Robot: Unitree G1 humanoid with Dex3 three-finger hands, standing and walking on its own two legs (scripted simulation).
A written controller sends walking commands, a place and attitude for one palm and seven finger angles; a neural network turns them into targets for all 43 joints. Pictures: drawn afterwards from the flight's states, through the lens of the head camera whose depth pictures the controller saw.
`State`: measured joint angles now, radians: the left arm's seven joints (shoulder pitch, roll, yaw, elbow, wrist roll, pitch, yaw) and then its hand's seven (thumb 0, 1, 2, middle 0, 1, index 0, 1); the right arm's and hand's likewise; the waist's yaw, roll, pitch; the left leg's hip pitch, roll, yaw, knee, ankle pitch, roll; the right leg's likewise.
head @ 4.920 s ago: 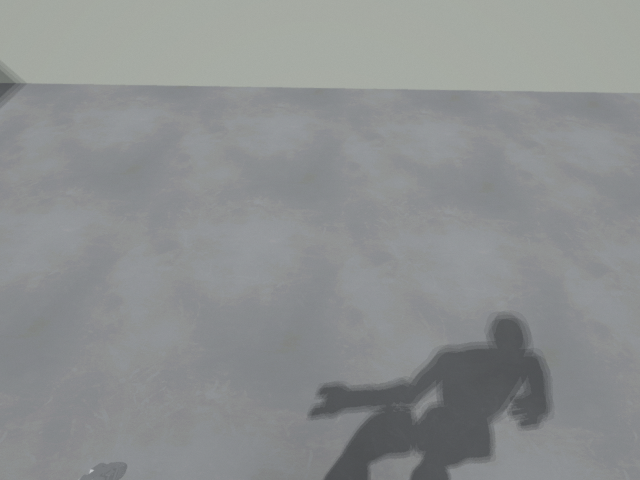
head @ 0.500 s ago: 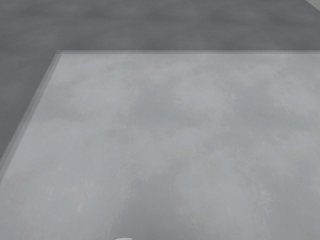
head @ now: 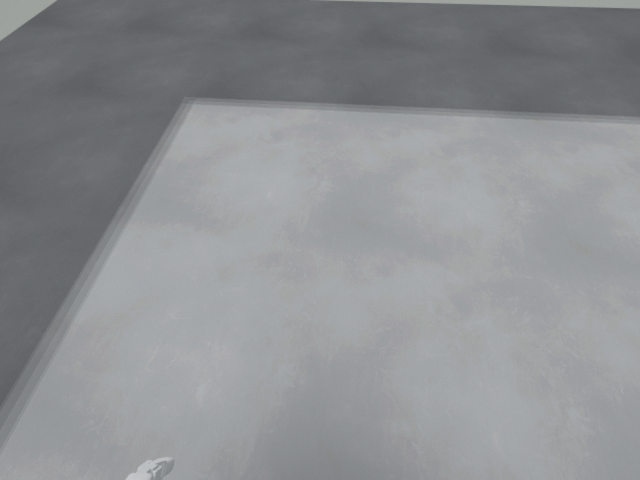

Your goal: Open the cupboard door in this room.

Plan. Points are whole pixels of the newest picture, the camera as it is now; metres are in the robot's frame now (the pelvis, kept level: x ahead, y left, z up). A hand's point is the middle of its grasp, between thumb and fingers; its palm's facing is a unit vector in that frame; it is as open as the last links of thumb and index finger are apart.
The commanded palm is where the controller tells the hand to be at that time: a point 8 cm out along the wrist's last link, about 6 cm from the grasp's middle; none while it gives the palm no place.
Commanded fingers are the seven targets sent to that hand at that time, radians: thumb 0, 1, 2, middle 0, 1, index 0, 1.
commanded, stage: turn or walk to find it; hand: left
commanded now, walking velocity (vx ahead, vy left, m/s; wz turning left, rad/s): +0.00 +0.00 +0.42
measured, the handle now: out of the picture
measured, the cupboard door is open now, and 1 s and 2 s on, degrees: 0 0 0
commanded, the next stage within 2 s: none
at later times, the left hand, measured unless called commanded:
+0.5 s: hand out of the picture -0.06 +0.22 -0.19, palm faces +0.30 -0.92 -0.24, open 7.4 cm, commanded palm none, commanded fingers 0.00 0.90 0.90 -0.20 -0.30 -0.20 -0.30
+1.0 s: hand out of the picture -0.04 +0.18 -0.14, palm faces +0.47 -0.84 -0.28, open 7.4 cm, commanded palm none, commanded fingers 0.00 0.90 0.90 -0.20 -0.30 -0.20 -0.30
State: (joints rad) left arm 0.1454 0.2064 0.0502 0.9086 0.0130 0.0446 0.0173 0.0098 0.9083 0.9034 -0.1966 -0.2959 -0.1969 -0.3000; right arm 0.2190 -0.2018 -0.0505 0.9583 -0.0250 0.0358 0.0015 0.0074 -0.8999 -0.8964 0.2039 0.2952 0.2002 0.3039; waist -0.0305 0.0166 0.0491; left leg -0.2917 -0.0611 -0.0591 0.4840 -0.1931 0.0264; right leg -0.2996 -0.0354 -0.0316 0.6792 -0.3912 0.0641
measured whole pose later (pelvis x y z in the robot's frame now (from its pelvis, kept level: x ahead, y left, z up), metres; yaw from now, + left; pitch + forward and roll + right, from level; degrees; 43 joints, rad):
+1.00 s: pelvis -0.04 -0.03 +0.00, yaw +28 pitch -2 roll +2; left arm 0.19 0.16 0.03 0.89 0.02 0.01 0.02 0.01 0.91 0.90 -0.20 -0.30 -0.20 -0.30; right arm 0.22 -0.25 -0.08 0.98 -0.02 0.07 0.02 0.01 -0.90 -0.90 0.20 0.29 0.20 0.30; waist -0.01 0.05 0.05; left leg -0.47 -0.03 -0.04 1.09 -0.40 -0.03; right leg -0.23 -0.06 -0.14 0.55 -0.30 -0.04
